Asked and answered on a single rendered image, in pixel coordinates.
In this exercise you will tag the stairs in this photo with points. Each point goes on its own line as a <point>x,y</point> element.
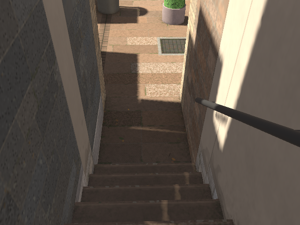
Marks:
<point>128,210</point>

